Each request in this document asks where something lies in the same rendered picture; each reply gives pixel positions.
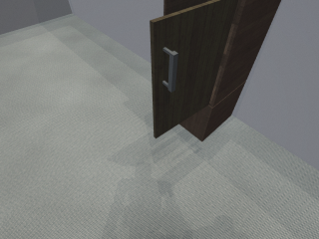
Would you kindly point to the handle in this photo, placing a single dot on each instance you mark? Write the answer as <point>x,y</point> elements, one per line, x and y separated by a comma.
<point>172,69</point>

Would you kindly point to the cupboard door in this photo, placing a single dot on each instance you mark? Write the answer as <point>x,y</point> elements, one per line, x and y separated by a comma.
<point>199,35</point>

